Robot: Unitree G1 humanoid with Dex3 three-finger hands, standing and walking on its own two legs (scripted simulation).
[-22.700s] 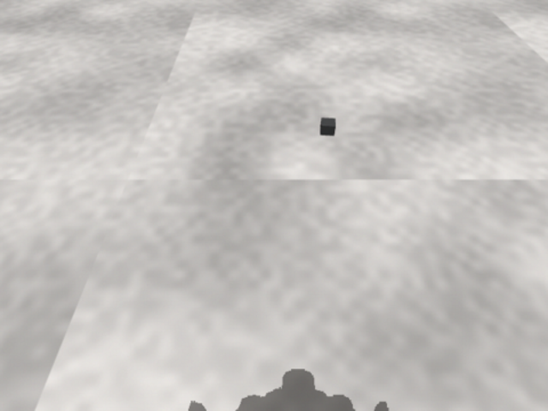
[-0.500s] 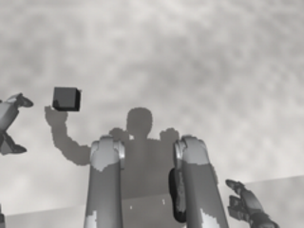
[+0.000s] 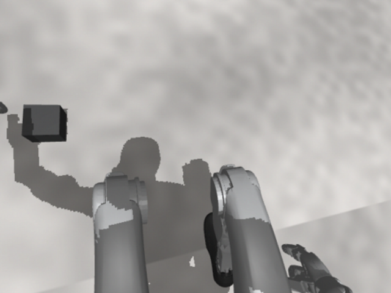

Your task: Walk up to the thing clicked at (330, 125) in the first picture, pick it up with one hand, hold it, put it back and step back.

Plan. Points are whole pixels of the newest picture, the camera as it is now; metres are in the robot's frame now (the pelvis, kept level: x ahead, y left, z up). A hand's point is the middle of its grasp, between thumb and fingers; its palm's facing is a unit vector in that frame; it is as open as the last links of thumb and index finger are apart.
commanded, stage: rise first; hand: left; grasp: from above
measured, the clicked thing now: (45, 123) +0.48 +0.35 -0.30
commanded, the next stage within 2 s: none
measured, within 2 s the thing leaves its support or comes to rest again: neither
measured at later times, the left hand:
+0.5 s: hand out of the picture +0.40 +0.40 -0.16, palm faces -0.44 -0.08 -0.89, open 13.3 cm
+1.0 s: hand out of the picture +0.42 +0.40 -0.18, palm faces -0.44 -0.09 -0.90, open 13.2 cm
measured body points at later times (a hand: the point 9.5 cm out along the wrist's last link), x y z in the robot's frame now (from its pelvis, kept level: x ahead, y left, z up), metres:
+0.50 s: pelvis +0.01 +0.01 -0.02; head +0.23 +0.11 +0.36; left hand +0.42 +0.41 -0.11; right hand +0.12 -0.27 -0.12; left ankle +0.08 +0.13 -0.30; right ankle +0.11 -0.14 -0.30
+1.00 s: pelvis +0.01 +0.01 -0.02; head +0.24 +0.11 +0.35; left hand +0.43 +0.40 -0.13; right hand +0.11 -0.27 -0.12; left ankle +0.08 +0.13 -0.30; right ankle +0.11 -0.14 -0.30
